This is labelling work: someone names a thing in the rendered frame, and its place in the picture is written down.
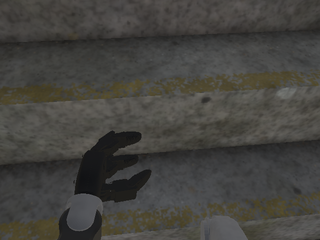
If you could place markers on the robot left forearm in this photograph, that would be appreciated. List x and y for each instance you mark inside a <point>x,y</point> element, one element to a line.
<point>82,218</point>

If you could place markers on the right robot thigh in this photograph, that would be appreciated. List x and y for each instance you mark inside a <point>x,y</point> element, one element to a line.
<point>221,228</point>

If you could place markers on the left robot hand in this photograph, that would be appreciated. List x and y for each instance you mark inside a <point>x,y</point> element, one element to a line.
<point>99,163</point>

